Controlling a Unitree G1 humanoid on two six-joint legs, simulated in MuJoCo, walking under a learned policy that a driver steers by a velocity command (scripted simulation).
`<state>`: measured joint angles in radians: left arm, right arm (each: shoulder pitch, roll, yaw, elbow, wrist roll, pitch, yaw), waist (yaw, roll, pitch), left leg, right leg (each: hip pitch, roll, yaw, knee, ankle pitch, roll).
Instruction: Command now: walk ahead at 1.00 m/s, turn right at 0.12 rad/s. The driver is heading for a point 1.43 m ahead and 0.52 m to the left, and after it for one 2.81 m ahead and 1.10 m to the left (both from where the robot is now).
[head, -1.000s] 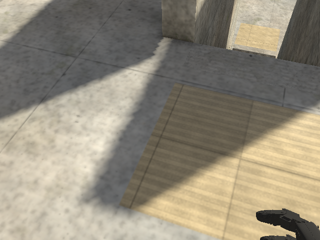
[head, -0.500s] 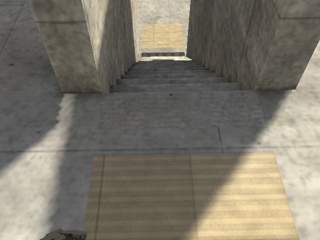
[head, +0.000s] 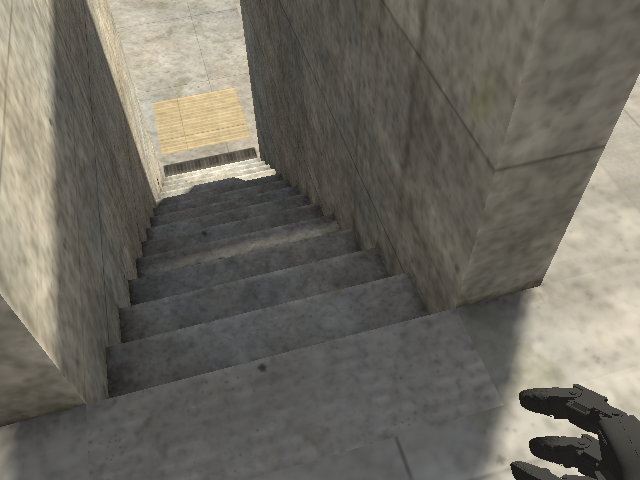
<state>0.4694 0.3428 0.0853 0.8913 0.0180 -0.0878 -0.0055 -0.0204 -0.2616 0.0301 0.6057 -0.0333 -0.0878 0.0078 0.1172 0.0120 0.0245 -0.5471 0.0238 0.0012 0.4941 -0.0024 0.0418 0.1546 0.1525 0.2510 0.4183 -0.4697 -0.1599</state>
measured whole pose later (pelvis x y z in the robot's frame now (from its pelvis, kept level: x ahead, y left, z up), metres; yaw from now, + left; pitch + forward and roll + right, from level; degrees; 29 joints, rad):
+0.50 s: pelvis +0.38 +0.10 +0.01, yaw +18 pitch +1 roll -2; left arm 0.37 0.28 0.04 0.81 0.06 -0.08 0.00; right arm 0.21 -0.32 -0.05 0.64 -0.01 0.00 0.03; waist 0.04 -0.01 0.03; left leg -0.61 0.06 0.05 0.90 -0.34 0.10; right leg -0.02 0.00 -0.19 0.44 -0.43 0.00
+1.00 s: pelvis +0.73 +0.21 -0.04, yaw +41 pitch +0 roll -1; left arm 0.21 0.31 0.05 0.64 0.04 0.02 -0.11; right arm 0.47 -0.33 -0.08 0.84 -0.01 -0.06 -0.15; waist -0.03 -0.10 0.00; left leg -0.15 -0.10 -0.27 0.94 -0.77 0.02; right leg -0.55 -0.02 0.10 0.66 0.54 0.00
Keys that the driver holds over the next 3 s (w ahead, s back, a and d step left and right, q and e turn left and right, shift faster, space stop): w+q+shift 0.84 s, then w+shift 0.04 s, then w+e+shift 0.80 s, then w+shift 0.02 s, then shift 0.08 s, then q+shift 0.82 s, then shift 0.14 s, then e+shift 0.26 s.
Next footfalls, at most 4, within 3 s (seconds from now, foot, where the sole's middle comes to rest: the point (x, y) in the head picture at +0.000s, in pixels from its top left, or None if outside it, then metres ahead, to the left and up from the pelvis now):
0.24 right None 0.33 -0.02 -0.75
0.56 left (253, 423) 0.55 0.25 -0.75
1.08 right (321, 327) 0.90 0.15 -0.94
1.44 left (229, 314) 1.03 0.46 -1.13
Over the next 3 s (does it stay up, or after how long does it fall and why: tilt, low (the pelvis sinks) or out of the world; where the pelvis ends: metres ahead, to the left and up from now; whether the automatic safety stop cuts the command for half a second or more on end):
stays up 1.82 0.70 -1.03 its command is cut before an obstacle after 0.1 s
